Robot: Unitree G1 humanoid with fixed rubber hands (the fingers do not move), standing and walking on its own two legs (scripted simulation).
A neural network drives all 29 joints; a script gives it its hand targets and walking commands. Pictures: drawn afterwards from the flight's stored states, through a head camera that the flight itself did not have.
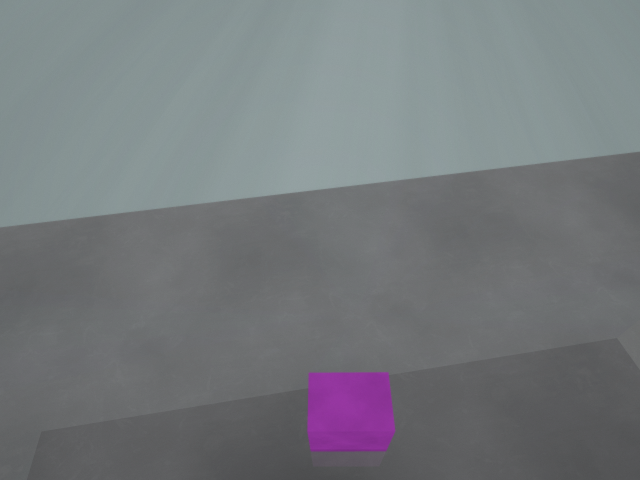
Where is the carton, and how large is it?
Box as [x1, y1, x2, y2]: [307, 372, 394, 451]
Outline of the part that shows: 309,373 307,431 310,450 386,450 394,432 388,372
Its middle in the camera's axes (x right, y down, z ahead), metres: +0.08 +0.50 +1.09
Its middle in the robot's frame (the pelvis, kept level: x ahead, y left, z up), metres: +0.39 -0.03 -0.67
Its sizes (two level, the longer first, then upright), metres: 0.220 0.150 0.211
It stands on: the floor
